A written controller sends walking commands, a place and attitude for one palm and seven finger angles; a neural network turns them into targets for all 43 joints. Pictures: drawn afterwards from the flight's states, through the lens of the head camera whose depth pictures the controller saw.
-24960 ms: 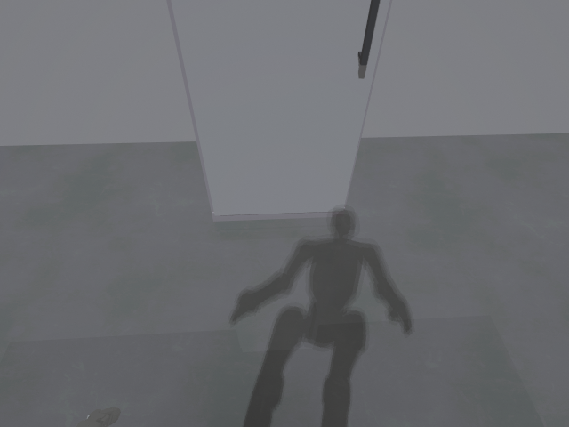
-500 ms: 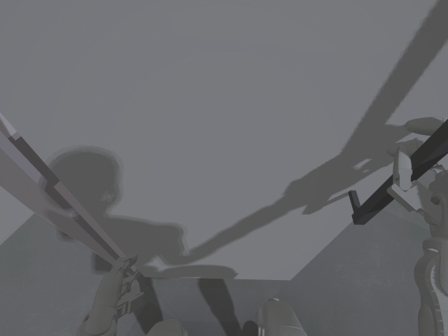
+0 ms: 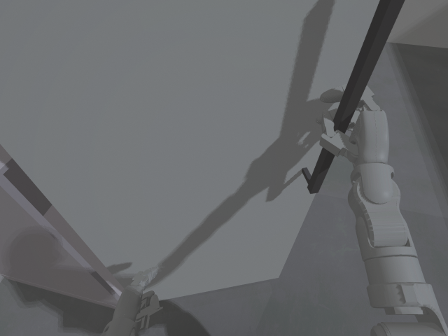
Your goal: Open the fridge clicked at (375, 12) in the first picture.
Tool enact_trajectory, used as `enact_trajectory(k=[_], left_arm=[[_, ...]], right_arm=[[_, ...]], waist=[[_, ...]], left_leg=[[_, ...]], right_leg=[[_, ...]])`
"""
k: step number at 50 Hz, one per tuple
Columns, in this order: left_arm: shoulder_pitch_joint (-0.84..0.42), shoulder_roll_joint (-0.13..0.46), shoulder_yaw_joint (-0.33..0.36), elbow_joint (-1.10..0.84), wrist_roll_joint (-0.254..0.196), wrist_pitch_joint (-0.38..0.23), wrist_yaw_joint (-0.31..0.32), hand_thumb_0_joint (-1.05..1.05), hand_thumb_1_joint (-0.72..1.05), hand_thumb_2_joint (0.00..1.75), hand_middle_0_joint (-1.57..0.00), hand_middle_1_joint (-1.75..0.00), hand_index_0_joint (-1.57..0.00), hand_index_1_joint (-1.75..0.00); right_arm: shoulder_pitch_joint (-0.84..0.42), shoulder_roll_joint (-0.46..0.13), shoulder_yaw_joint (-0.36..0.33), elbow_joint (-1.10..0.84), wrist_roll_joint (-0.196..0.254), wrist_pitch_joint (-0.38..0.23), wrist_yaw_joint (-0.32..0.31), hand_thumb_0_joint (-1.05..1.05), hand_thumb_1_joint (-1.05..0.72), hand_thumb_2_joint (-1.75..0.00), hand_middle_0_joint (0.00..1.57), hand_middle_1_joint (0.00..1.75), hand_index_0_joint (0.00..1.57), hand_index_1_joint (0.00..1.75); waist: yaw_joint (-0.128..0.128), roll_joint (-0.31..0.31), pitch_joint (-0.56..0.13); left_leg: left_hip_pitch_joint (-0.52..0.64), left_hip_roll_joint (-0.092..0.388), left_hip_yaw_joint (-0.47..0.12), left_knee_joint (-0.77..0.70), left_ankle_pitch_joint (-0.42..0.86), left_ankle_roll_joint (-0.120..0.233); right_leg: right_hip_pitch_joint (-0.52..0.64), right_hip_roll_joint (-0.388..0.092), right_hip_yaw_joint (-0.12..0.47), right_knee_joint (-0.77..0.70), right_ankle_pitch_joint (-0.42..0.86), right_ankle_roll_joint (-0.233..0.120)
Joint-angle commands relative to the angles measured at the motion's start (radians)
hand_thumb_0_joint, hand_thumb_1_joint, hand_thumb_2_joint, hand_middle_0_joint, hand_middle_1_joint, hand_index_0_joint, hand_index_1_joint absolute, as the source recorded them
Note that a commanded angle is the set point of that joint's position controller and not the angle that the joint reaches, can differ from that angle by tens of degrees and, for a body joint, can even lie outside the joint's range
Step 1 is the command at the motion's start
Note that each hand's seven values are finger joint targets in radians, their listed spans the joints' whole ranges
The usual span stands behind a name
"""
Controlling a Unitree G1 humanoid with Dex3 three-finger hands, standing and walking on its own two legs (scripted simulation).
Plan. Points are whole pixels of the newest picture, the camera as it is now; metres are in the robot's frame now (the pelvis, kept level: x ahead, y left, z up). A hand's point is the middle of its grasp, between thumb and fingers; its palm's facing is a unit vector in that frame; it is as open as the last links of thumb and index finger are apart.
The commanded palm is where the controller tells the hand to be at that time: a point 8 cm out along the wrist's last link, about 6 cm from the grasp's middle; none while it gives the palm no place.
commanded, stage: stop walking and hold the door back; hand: right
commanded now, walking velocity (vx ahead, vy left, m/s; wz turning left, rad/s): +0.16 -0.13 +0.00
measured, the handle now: (341, 99) +0.42 -0.17 +0.23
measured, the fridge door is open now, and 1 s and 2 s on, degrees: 66 62 61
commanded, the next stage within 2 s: loosen the grip on the handle in 0.66 s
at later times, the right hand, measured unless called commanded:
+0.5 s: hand (322, 128) +0.40 -0.15 +0.18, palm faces +0.09 +0.98 -0.16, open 5.5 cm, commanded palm +0.37 -0.21 +0.17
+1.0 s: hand (326, 123) +0.41 -0.16 +0.19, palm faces +0.06 +0.98 -0.16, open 8.9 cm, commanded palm +0.38 -0.20 +0.18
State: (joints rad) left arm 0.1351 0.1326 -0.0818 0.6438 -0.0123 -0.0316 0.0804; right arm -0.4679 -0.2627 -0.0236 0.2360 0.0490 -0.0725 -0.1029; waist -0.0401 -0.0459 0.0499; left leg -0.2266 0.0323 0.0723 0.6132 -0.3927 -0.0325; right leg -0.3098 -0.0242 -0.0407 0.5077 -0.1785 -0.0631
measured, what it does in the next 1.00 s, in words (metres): steps on the spot: left foot, then right foot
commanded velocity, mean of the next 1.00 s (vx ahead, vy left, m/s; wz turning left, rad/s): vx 0.03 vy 0.01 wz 0.00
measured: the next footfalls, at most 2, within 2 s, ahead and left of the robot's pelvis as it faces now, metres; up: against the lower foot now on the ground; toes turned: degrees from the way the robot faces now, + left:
left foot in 0.04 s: +0.03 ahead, +0.11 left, +0.00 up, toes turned +7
right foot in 0.28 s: +0.11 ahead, -0.13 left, +0.00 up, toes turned -1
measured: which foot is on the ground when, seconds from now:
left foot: up 0.00-0.02, down 0.04-1.00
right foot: down 0.00-0.04, up 0.06-0.26, down 0.28-1.00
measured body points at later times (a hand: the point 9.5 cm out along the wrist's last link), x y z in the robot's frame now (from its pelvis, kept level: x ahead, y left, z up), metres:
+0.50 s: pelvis -0.01 -0.02 -0.01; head +0.01 -0.02 +0.44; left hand +0.08 +0.23 -0.12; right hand +0.39 -0.20 +0.19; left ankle -0.01 +0.10 -0.74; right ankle +0.07 -0.13 -0.74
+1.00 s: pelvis -0.01 -0.02 -0.01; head -0.02 -0.02 +0.44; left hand +0.13 +0.24 -0.08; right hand +0.40 -0.21 +0.20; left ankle -0.01 +0.10 -0.74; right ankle +0.07 -0.13 -0.74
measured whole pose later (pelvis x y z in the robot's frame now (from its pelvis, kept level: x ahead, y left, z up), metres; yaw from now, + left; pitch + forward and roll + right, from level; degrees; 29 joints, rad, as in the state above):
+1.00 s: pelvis -0.01 -0.02 -0.01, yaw +5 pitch +0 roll +0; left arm 0.22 0.25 0.00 0.63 -0.02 -0.13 0.03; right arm -0.55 -0.30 -0.19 0.54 0.02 -0.21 0.00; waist 0.04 0.00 -0.04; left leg -0.28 0.03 0.02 0.59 -0.31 -0.01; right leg -0.35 -0.03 -0.10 0.55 -0.19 -0.02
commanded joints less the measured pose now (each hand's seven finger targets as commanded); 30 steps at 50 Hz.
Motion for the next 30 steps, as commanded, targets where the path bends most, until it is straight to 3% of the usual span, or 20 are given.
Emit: enact_trajectory(k=[1,2,3,4,6,7,9,11,12,14,15,16,17,19,21,23,24,26,27,30], left_arm=[[-0.043,0.182,0.091,-0.103,0.020,-0.021,0.026,0.00,0.90,0.90,-0.20,-0.30,-0.20,-0.30],[-0.062,0.191,0.089,-0.108,0.026,-0.025,0.029,0.00,0.90,0.90,-0.20,-0.30,-0.20,-0.30],[-0.032,0.197,0.097,-0.088,0.014,-0.039,0.025,0.00,0.90,0.90,-0.20,-0.30,-0.20,-0.30],[-0.037,0.203,0.103,-0.082,0.003,-0.049,0.021,0.00,0.90,0.90,-0.20,-0.30,-0.20,-0.30],[-0.027,0.209,0.097,-0.053,0.002,-0.043,0.032,0.00,0.90,0.90,-0.20,-0.30,-0.20,-0.30],[-0.026,0.214,0.103,-0.056,0.000,-0.042,0.038,0.00,0.90,0.90,-0.20,-0.30,-0.20,-0.30],[-0.033,0.203,0.108,-0.068,0.002,-0.037,0.042,0.00,0.90,0.90,-0.20,-0.30,-0.20,-0.30],[-0.016,0.199,0.115,-0.063,0.004,-0.045,0.039,0.00,0.90,0.90,-0.20,-0.30,-0.20,-0.30],[-0.014,0.212,0.125,-0.069,0.000,-0.048,0.039,0.00,0.90,0.90,-0.20,-0.30,-0.20,-0.30],[-0.005,0.253,0.141,-0.100,-0.008,-0.050,0.023,0.00,0.90,0.90,-0.20,-0.30,-0.20,-0.30],[-0.015,0.215,0.125,-0.112,-0.015,-0.049,0.013,0.00,0.90,0.90,-0.20,-0.30,-0.20,-0.30],[-0.025,0.211,0.115,-0.110,-0.009,-0.051,0.016,0.00,0.90,0.90,-0.20,-0.30,-0.20,-0.30],[-0.023,0.198,0.107,-0.114,-0.010,-0.053,0.021,0.00,0.90,0.90,-0.20,-0.30,-0.20,-0.30],[0.016,0.245,0.125,-0.078,0.001,-0.055,0.021,0.00,0.90,0.90,-0.20,-0.30,-0.20,-0.30],[0.009,0.235,0.116,-0.097,-0.002,-0.058,0.015,0.00,0.90,0.90,-0.20,-0.30,-0.20,-0.30],[0.018,0.225,0.108,-0.102,0.001,-0.057,0.018,0.00,0.90,0.90,-0.20,-0.30,-0.20,-0.30],[0.016,0.217,0.107,-0.107,0.000,-0.058,0.017,0.00,0.90,0.90,-0.20,-0.30,-0.20,-0.30],[0.013,0.204,0.105,-0.097,-0.005,-0.052,0.019,0.00,0.90,0.90,-0.20,-0.30,-0.20,-0.30],[0.014,0.208,0.107,-0.086,-0.009,-0.051,0.025,0.00,0.90,0.90,-0.20,-0.30,-0.20,-0.30],[0.011,0.206,0.094,-0.079,-0.005,-0.052,0.027,0.00,0.90,0.90,-0.20,-0.30,-0.20,-0.30]], right_arm=[[-0.445,-0.249,-0.174,-0.085,-0.007,-0.079,-0.009,0.00,-0.90,-0.90,0.45,1.40,0.45,1.40],[-0.433,-0.322,-0.237,-0.051,-0.006,-0.085,-0.010,0.00,-0.90,-0.90,0.45,1.40,0.45,1.40],[-0.423,-0.302,-0.248,-0.006,0.001,-0.087,-0.015,0.00,-0.90,-0.90,0.45,1.40,0.45,1.40],[-0.500,-0.247,-0.196,-0.016,0.002,-0.097,-0.007,0.00,-0.90,-0.90,0.45,1.40,0.45,1.40],[-0.530,-0.305,-0.258,0.087,-0.012,-0.118,-0.007,0.00,-0.90,-0.90,0.45,1.40,0.45,1.40],[-0.514,-0.338,-0.282,0.111,-0.014,-0.123,-0.003,0.00,-0.90,-0.90,0.45,1.40,0.45,1.40],[-0.478,-0.300,-0.262,0.098,-0.017,-0.134,0.009,0.00,-0.90,-0.90,0.45,1.40,0.45,1.40],[-0.471,-0.241,-0.217,0.030,-0.010,-0.147,0.015,0.00,-0.90,-0.90,0.45,1.40,0.45,1.40],[-0.460,-0.198,-0.187,-0.010,0.000,-0.153,0.020,0.00,-0.90,-0.90,0.45,1.40,0.45,1.40],[-0.440,-0.149,-0.155,-0.086,0.009,-0.169,0.027,0.00,-0.90,-0.90,0.45,1.40,0.45,1.40],[-0.399,-0.112,-0.127,-0.111,0.026,-0.170,0.036,0.00,-0.90,-0.90,0.45,1.40,0.45,1.40],[-0.441,-0.141,-0.142,-0.155,0.019,-0.175,0.031,0.00,-0.90,-0.90,0.45,1.40,0.45,1.40],[-0.481,-0.140,-0.129,-0.200,0.023,-0.182,0.025,0.00,-0.90,-0.90,0.45,1.40,0.45,1.40],[-0.403,-0.273,-0.243,-0.153,0.002,-0.175,0.007,0.00,-0.90,-0.90,0.45,1.40,0.45,1.40],[-0.383,-0.238,-0.214,-0.208,-0.001,-0.172,0.018,0.00,-0.90,-0.90,0.45,1.40,0.45,1.40],[-0.353,-0.279,-0.239,-0.195,-0.004,-0.161,0.018,0.00,-0.90,-0.90,0.45,1.40,0.45,1.40],[-0.342,-0.293,-0.257,-0.164,-0.005,-0.153,0.017,0.00,-0.90,-0.90,0.45,1.40,0.45,1.40],[-0.359,-0.273,-0.229,-0.098,0.006,-0.138,0.019,0.00,-0.90,-0.90,0.45,1.40,0.45,1.40],[-0.374,-0.268,-0.215,-0.089,0.010,-0.132,0.016,0.00,-0.90,-0.90,0.45,1.40,0.45,1.40],[-0.360,-0.291,-0.250,-0.064,0.004,-0.145,0.013,0.00,-0.90,-0.90,0.45,1.40,0.45,1.40]], waist=[[0.022,0.186,-0.225],[-0.006,0.196,-0.154],[0.009,0.270,-0.214],[0.022,0.353,-0.216],[0.020,0.296,-0.208],[0.014,0.292,-0.204],[0.005,0.286,-0.192],[0.033,0.249,-0.227],[0.045,0.176,-0.235],[0.038,-0.064,-0.291],[0.055,-0.094,-0.310],[0.062,-0.127,-0.278],[0.062,-0.127,-0.256],[0.039,-0.111,-0.282],[0.042,-0.155,-0.304],[0.055,-0.083,-0.299],[0.053,0.006,-0.291],[0.047,0.212,-0.232],[0.052,0.191,-0.210],[0.039,0.176,-0.270]], left_leg=[[0.219,0.252,-0.407,-0.378,-0.174,0.170],[0.222,0.381,-0.568,-0.438,-0.052,0.236],[0.261,0.399,-0.546,-0.387,0.047,0.243],[0.281,0.348,-0.462,-0.321,0.173,0.210],[0.198,0.286,-0.247,-0.261,0.324,0.158],[0.181,0.264,-0.192,-0.241,0.356,0.141],[0.087,0.237,-0.158,-0.230,0.340,0.133],[-0.010,0.194,-0.130,-0.199,0.191,0.103],[-0.025,0.152,-0.086,-0.123,0.163,0.079],[-0.133,-0.008,0.002,0.061,0.060,0.013],[-0.126,-0.046,-0.016,0.157,-0.128,0.008],[-0.133,-0.033,-0.053,0.213,-0.166,0.010],[-0.146,-0.020,-0.075,0.189,-0.128,0.017],[-0.040,-0.008,-0.067,0.045,-0.054,0.020],[0.076,-0.010,-0.039,-0.122,0.061,0.023],[0.132,0.042,-0.090,-0.216,0.155,0.038],[0.114,0.077,-0.133,-0.222,0.177,0.051],[0.014,0.172,-0.264,-0.282,0.108,0.096],[0.001,0.187,-0.281,-0.288,0.153,0.108],[0.060,0.141,-0.188,-0.200,0.330,0.073]], right_leg=[[-0.230,-0.011,0.040,0.205,-0.304,0.052],[-0.350,0.028,0.043,0.401,-0.304,0.078],[-0.378,0.020,0.094,0.530,-0.284,0.084],[-0.379,0.007,0.130,0.557,-0.256,0.085],[-0.285,-0.012,0.078,0.485,-0.207,0.080],[-0.222,-0.010,0.041,0.360,-0.206,0.073],[-0.061,0.015,-0.045,0.179,-0.169,0.065],[0.139,0.037,-0.090,0.005,-0.039,0.071],[0.206,-0.002,-0.060,-0.070,0.010,0.067],[0.279,-0.228,0.244,-0.094,0.131,-0.039],[0.224,-0.304,0.377,-0.197,-0.015,-0.082],[0.160,-0.345,0.443,-0.249,-0.117,-0.114],[0.162,-0.353,0.465,-0.224,-0.070,-0.132],[0.144,-0.306,0.291,-0.144,0.065,-0.084],[0.117,-0.233,0.148,-0.074,0.087,-0.025],[0.059,-0.178,0.083,-0.017,0.070,0.017],[0.034,-0.124,0.027,0.019,-0.007,0.044],[0.018,-0.056,0.012,0.106,-0.122,0.071],[0.025,-0.054,0.022,0.105,-0.117,0.069],[0.077,-0.066,0.045,0.028,0.043,0.054]])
